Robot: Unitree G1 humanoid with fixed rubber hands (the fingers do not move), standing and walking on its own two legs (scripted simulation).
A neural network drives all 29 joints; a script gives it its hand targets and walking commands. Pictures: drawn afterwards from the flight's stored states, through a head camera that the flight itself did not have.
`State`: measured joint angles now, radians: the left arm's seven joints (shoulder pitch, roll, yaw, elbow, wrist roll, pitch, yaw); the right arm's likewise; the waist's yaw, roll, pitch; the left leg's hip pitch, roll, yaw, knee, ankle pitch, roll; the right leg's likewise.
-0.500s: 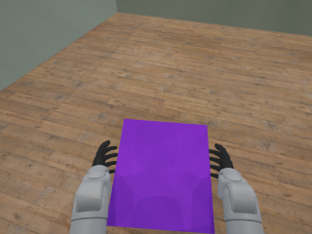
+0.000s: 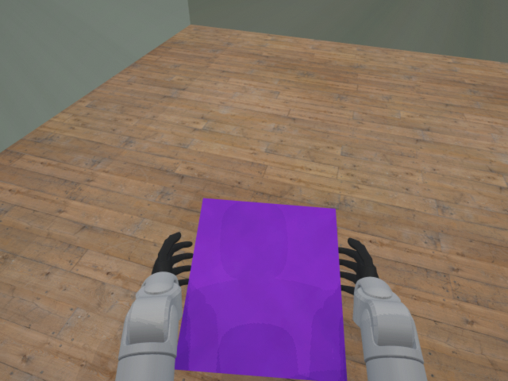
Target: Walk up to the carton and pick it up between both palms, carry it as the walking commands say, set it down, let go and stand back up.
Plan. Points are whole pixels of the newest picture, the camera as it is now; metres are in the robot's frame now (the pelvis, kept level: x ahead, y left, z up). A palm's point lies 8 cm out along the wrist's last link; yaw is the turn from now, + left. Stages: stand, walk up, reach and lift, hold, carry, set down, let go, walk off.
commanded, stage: carry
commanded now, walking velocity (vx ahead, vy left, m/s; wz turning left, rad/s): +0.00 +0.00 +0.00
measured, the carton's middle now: (261, 290) +0.30 +0.00 -0.05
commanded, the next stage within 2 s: none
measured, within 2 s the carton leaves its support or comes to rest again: neither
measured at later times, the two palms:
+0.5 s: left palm (171, 278) +0.28 +0.15 +0.03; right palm (370, 284) +0.27 -0.17 +0.03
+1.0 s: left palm (171, 278) +0.28 +0.15 +0.04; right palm (371, 283) +0.27 -0.17 +0.03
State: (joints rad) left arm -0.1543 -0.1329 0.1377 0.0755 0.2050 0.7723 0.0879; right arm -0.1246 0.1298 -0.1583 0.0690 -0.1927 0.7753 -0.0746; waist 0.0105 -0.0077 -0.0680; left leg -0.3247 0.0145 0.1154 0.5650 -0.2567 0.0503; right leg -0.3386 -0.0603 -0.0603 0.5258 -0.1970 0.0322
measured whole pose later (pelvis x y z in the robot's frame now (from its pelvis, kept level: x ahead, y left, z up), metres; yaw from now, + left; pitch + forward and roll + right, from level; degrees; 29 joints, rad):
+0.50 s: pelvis +0.00 -0.01 +0.00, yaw +0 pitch +1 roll -1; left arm -0.16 -0.13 0.15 0.11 0.21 0.73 0.08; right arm -0.13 0.13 -0.17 0.10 -0.20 0.73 -0.06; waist 0.01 -0.01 -0.07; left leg -0.33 0.03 0.11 0.57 -0.26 0.04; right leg -0.34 -0.05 -0.06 0.53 -0.20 0.02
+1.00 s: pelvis +0.00 -0.01 +0.00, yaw +0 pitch +1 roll +0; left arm -0.15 -0.13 0.14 0.08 0.20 0.75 0.08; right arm -0.13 0.13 -0.16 0.08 -0.19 0.75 -0.07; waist 0.01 -0.01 -0.07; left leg -0.32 0.03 0.11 0.57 -0.26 0.03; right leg -0.34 -0.05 -0.06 0.53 -0.21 0.02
